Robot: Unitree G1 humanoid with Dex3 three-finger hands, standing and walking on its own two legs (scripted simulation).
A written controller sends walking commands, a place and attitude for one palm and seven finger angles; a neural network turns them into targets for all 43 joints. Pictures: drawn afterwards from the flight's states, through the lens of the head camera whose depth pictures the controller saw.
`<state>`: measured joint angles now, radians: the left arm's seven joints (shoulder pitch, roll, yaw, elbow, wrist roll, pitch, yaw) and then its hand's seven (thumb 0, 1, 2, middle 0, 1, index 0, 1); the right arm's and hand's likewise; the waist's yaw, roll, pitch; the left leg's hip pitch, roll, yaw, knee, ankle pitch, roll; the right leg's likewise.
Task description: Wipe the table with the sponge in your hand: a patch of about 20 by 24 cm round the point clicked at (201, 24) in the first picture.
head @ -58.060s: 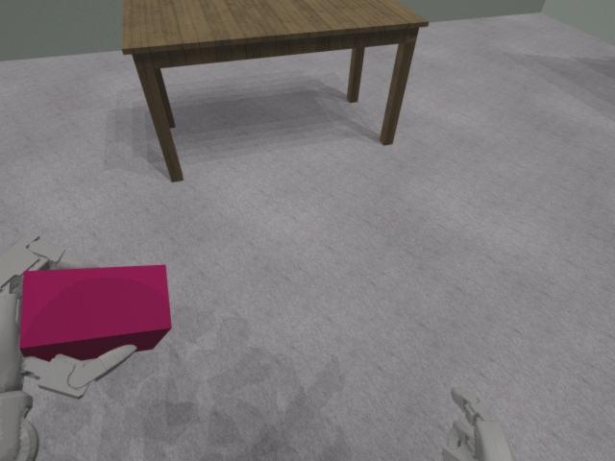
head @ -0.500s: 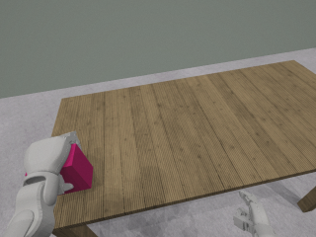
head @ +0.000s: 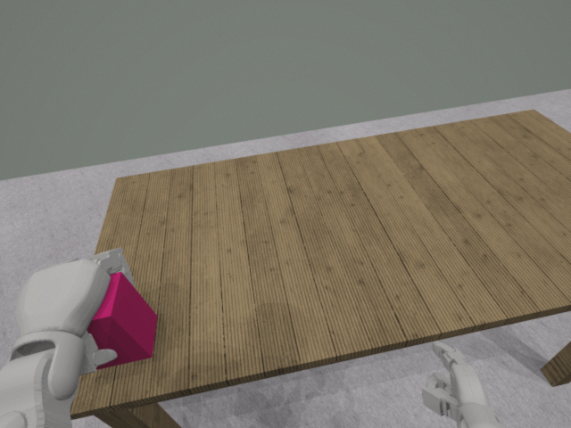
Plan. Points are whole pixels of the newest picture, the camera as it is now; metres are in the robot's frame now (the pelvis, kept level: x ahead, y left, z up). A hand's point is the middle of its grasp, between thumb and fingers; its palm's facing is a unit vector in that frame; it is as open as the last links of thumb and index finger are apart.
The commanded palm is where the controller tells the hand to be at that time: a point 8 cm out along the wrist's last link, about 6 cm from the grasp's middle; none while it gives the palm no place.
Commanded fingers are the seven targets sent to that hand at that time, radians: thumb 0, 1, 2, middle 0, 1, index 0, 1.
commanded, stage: bring the sponge back beside the body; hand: left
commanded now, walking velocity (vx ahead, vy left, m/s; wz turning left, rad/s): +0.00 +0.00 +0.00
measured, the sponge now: (105, 331) +0.18 +0.29 +0.07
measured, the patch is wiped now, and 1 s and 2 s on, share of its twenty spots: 1.00 1.00 1.00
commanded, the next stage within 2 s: step back with the hand held close in 0.36 s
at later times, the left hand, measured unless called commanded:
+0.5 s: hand (95, 310) +0.19 +0.28 +0.11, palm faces +0.08 -0.10 -0.99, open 10.3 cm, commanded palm +0.16 +0.28 +0.17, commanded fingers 0.00 0.10 1.30 -1.20 -1.60 -1.20 -1.60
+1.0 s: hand (78, 312) +0.17 +0.27 +0.15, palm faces +0.43 -0.82 -0.38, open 10.3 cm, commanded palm +0.12 +0.30 +0.17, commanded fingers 0.00 0.10 1.30 -1.20 -1.60 -1.20 -1.60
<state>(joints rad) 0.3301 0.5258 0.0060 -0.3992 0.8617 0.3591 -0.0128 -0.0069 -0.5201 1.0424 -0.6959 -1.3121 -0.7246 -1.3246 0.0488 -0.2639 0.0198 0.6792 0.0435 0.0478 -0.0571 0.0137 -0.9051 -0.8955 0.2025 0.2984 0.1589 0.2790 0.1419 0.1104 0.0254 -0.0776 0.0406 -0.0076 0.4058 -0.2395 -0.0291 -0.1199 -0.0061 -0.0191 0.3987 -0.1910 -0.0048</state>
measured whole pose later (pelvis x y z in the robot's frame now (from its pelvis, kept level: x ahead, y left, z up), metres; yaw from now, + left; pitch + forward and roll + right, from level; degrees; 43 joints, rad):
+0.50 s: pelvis +0.00 +0.00 +0.00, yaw +0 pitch -5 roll +0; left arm 0.34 0.53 0.02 -0.39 0.86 0.35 0.00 -0.01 -0.52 1.04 -0.70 -1.31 -0.73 -1.32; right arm 0.06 -0.26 0.03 0.67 0.04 0.03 -0.06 0.01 -0.90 -0.90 0.20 0.30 0.18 0.29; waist 0.13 0.10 0.03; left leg -0.08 0.04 -0.01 0.41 -0.25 -0.03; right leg -0.12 0.00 -0.02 0.40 -0.19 0.00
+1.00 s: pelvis -0.04 +0.01 -0.02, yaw +1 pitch +1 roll -1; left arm 0.49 0.39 0.37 -0.53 -0.08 -0.08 0.15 -0.01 -0.52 1.04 -0.70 -1.31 -0.73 -1.32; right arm 0.23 -0.21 0.02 0.56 0.02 -0.02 -0.08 0.01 -0.90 -0.90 0.20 0.30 0.20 0.30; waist 0.00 0.01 -0.03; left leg -0.39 0.02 -0.03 0.68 -0.31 -0.01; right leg -0.40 -0.02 -0.03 0.62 -0.23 0.02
